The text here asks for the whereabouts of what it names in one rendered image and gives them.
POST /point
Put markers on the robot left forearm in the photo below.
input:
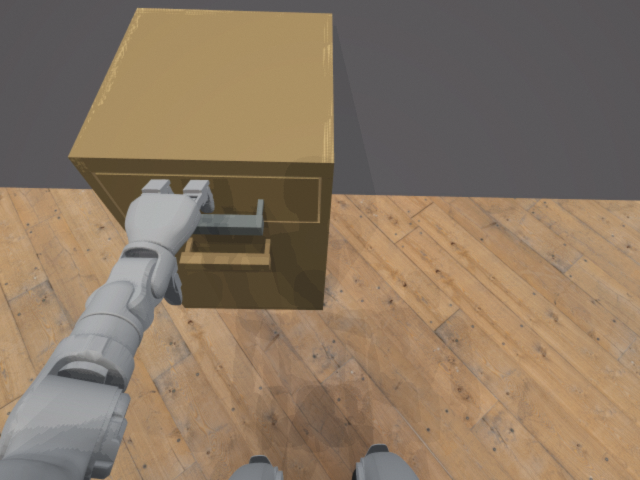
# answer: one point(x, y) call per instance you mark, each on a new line
point(103, 343)

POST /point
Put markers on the handle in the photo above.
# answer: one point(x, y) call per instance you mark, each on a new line
point(225, 224)
point(225, 261)

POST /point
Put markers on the robot left shin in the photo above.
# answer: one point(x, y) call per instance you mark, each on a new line
point(259, 459)

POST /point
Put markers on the left robot upper arm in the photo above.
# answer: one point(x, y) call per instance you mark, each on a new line
point(70, 429)

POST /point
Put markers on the right robot thigh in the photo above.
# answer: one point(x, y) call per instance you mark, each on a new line
point(384, 466)

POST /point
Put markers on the cabinet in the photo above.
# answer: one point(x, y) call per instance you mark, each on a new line
point(218, 92)

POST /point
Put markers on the drawer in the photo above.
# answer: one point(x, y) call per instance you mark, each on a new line
point(285, 198)

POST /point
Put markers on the robot left hand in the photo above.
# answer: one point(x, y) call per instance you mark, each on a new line
point(159, 216)

